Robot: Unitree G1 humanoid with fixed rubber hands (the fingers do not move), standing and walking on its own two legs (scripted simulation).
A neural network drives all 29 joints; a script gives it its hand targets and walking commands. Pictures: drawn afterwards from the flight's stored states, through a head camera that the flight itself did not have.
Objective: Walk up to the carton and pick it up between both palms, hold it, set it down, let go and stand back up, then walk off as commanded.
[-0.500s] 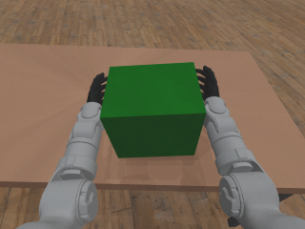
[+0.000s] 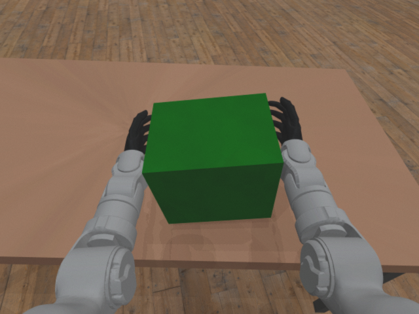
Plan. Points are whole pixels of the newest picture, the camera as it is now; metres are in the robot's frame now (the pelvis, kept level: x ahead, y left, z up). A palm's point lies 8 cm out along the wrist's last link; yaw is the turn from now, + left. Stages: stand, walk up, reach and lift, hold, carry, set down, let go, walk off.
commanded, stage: set down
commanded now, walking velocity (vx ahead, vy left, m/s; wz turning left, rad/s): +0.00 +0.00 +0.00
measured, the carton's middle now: (214, 162) +0.40 -0.01 +0.08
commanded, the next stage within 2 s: none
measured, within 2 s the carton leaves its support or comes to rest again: rests again in 1.18 s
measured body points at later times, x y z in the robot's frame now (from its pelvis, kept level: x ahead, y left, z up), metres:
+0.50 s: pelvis +0.01 +0.00 +0.00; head +0.06 +0.00 +0.45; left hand +0.44 +0.14 +0.07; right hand +0.45 -0.16 +0.09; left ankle +0.01 +0.14 -0.74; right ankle +0.00 -0.13 -0.74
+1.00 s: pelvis +0.01 +0.00 +0.00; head +0.06 +0.00 +0.45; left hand +0.44 +0.14 +0.06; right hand +0.43 -0.17 +0.07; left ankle +0.01 +0.14 -0.74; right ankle +0.00 -0.13 -0.74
